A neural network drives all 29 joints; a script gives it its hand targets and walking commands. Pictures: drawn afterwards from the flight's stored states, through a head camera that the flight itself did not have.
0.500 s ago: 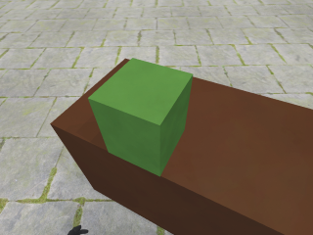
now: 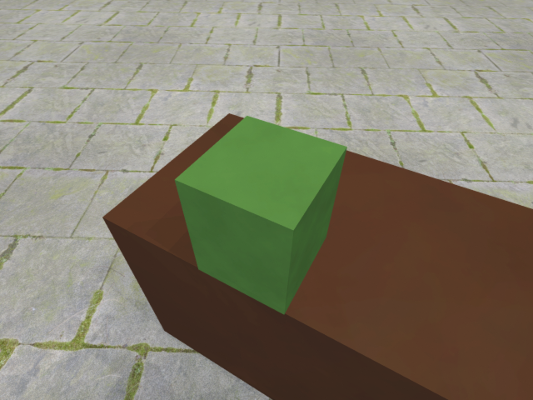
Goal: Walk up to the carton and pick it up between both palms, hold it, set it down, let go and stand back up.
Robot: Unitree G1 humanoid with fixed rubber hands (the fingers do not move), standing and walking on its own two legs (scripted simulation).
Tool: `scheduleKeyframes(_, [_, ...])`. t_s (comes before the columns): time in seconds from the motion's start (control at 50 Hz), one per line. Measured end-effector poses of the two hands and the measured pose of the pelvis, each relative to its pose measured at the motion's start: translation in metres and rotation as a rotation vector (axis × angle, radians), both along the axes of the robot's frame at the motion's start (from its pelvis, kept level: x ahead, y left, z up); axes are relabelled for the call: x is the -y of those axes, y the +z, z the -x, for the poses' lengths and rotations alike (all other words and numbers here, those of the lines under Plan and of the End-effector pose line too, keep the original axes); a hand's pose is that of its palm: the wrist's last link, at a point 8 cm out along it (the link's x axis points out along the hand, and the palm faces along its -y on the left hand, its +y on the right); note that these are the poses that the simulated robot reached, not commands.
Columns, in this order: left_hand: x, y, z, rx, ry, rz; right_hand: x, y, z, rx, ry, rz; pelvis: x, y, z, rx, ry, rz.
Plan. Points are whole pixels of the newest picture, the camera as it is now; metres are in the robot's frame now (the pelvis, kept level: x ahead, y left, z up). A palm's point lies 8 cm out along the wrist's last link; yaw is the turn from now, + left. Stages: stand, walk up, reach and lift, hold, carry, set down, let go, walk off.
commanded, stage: walk up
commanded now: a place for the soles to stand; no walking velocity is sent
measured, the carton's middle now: (265, 214) +0.46 +0.02 +0.02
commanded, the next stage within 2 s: none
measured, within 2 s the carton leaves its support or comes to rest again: neither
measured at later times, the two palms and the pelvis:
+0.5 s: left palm out of the picture +0.01 +0.40 -0.12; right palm out of the picture +0.10 -0.19 -0.11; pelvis +0.00 +0.10 -0.02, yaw -6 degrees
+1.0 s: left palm (4, 359) +0.24 +0.46 -0.11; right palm out of the picture +0.06 -0.04 -0.13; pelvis +0.08 +0.23 -0.02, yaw -22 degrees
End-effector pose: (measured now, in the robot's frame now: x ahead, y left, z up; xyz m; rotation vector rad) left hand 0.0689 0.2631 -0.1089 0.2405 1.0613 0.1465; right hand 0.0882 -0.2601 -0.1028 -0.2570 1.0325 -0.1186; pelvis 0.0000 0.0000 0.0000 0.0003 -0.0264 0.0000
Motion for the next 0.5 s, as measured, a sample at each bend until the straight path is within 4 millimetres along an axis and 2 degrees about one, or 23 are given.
scheduleKeyframes(0.2, [0.0,0.0,0.006,-0.002,-0.006,-0.012,0.002,-0.006,0.02,-0.053,-0.006,0.002,-0.001,0.0,0.003,0.002,-0.002,0.0])
scheduleKeyframes(0.24, [-0.006,0.001,0.017,-0.02,-0.016,-0.058,0.005,-0.006,0.018,-0.055,0.013,0.025,-0.006,-0.003,0.005,-0.001,-0.016,0.002])
scheduleKeyframes(0.3, [-0.028,0.003,0.046,-0.11,-0.011,-0.13,0.002,-0.004,0.011,-0.031,0.013,0.039,-0.019,-0.004,0.007,-0.002,-0.031,0.011])
scheduleKeyframes(0.38, [-0.067,0.005,0.076,-0.213,0.01,-0.181,-0.018,-0.004,0.0,0.001,0.004,0.029,-0.044,-0.007,0.005,0.012,-0.055,0.023])
scheduleKeyframes(0.44, [-0.1,0.001,0.079,-0.242,0.012,-0.198,-0.043,-0.004,-0.009,0.021,-0.006,0.016,-0.067,-0.011,0.003,0.018,-0.079,0.023])
scheduleKeyframes(0.5, [-0.137,-0.01,0.063,-0.242,-0.017,-0.204,-0.073,-0.005,-0.016,0.069,-0.031,0.014,-0.098,-0.021,-0.003,0.021,-0.11,0.02])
